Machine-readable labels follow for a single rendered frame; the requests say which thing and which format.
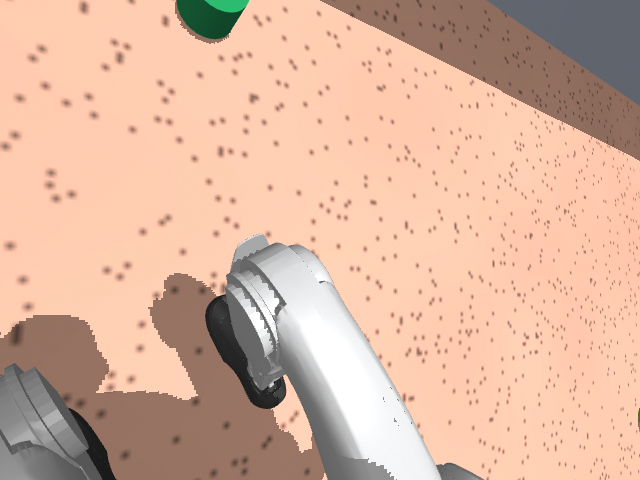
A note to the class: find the left robot foot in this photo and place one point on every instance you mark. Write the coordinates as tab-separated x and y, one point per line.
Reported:
96	451

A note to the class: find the right robot hand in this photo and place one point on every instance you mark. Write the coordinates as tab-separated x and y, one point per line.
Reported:
450	471

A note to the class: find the right robot foot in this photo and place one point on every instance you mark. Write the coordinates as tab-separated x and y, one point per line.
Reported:
220	328

